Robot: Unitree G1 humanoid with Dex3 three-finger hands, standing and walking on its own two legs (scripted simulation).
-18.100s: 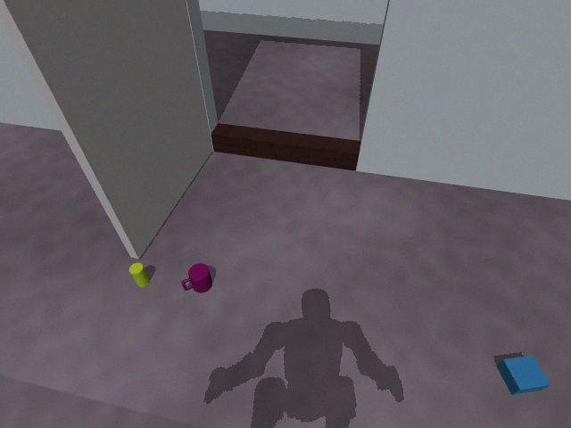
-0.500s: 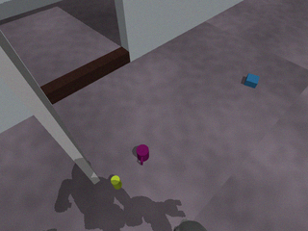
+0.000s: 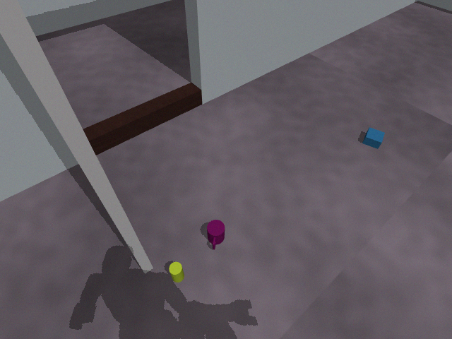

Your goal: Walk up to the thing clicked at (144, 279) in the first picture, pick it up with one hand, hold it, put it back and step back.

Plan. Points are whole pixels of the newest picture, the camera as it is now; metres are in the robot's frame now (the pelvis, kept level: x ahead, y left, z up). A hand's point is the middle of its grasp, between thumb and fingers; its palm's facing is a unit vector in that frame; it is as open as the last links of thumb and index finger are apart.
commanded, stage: walk up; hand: left
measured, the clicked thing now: (176, 272) +0.49 +0.20 -0.71
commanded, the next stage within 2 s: none
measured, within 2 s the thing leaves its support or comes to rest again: neither
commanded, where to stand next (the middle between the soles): +0.09 -0.03 m, yaw -2 degrees
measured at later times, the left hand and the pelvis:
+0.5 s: hand out of the picture +0.10 +0.28 -0.17, palm faces -0.03 -0.94 -0.35, open 7.4 cm; pelvis +0.01 +0.01 -0.02, yaw -1 degrees
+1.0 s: hand out of the picture -0.06 +0.29 -0.10, palm faces -0.02 -0.88 -0.48, open 7.4 cm; pelvis -0.01 -0.01 +0.02, yaw -3 degrees
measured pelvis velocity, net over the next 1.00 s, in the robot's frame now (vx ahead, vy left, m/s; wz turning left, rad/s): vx -0.01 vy -0.01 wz -0.06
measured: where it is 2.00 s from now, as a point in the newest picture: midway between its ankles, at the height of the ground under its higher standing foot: outside the picture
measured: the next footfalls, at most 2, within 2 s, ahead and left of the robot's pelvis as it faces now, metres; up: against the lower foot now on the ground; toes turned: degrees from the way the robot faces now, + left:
right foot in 0.06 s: +0.03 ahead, -0.12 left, +0.00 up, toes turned -1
left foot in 0.42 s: +0.17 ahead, +0.12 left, +0.00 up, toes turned +1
